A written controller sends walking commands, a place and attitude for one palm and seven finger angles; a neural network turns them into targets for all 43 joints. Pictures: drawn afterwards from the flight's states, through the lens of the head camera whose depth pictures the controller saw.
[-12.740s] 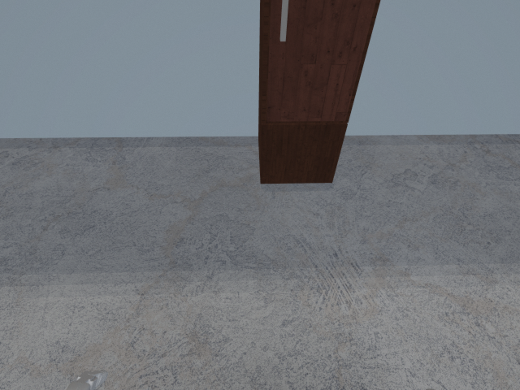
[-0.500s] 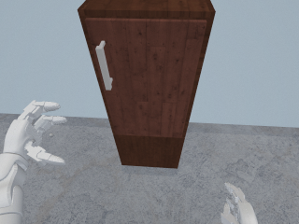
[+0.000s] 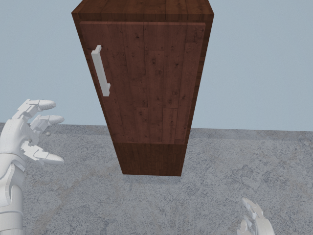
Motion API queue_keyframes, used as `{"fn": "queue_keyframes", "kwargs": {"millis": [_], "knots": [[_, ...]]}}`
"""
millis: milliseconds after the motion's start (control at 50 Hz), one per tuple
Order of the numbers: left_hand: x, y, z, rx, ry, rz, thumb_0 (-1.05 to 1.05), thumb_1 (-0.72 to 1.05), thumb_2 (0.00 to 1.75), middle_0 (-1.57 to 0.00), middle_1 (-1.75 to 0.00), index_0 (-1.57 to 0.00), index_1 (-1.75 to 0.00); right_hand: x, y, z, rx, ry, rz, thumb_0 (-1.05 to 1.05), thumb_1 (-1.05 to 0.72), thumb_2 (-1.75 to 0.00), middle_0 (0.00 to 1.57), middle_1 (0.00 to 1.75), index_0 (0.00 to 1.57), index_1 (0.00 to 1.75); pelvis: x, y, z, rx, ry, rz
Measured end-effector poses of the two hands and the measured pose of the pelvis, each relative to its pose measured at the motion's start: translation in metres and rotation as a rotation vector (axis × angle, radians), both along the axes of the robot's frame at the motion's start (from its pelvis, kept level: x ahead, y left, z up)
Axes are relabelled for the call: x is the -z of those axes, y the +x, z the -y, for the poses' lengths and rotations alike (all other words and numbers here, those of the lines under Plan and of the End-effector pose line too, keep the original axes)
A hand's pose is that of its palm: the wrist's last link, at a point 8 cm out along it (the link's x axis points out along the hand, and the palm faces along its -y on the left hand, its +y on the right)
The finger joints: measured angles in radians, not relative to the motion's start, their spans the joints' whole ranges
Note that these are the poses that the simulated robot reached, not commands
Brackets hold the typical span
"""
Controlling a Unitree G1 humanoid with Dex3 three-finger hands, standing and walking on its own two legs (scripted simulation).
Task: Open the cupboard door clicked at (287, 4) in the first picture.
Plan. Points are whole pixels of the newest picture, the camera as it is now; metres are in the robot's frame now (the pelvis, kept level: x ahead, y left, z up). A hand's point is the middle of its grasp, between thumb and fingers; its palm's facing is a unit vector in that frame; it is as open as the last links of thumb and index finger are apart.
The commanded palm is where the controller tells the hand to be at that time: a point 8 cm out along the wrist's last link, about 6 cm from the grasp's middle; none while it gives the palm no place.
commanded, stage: raise the hand with hooked fingers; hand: left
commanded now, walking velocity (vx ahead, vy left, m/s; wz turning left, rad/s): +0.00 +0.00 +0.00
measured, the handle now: (102, 71) +0.57 +0.23 +0.11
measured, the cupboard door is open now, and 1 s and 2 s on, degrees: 0 0 0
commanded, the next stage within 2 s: move the hooked fingers beside the handle in 0.10 s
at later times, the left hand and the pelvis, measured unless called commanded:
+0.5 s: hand (54, 123) +0.33 +0.28 +0.13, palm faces +0.07 -1.00 -0.02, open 14.0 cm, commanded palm +0.30 +0.33 +0.13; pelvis -0.01 +0.01 +0.00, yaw +1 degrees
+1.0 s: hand (65, 103) +0.40 +0.29 +0.12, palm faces +0.05 -1.00 -0.01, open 14.0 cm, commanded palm +0.38 +0.34 +0.12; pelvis -0.01 +0.01 -0.01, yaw +0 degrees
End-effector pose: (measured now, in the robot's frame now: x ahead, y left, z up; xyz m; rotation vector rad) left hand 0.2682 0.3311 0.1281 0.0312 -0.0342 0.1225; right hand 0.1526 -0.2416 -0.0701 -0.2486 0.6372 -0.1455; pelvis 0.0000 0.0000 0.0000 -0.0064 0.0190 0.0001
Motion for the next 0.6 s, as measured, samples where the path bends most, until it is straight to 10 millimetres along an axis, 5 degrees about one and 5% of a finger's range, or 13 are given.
{"fn": "queue_keyframes", "kwargs": {"millis": [320, 600], "knots": [[0.0, 0.0, -0.004, 0.015, -0.013, -0.015, -0.01, -0.5, 0.3, -0.3, -1.2, -0.3, -1.2, -0.001, 0.004, -0.015, -0.028, 0.015, 0.021, 0.02, -0.9, -0.9, 0.2, 0.3, 0.21, 0.3, -0.001, -0.005, -0.005, -0.006, 0.0, 0.005], [0.0, 0.053, 0.001, 0.053, -0.023, -0.033, -0.01, -0.5, 0.3, -0.3, -1.2, -0.3, -1.2, 0.009, -0.024, -0.004, 0.021, -0.012, -0.07, 0.02, -0.9, -0.9, 0.2, 0.3, 0.21, 0.3, 0.001, -0.009, -0.007, 0.0, 0.001, -0.031]]}}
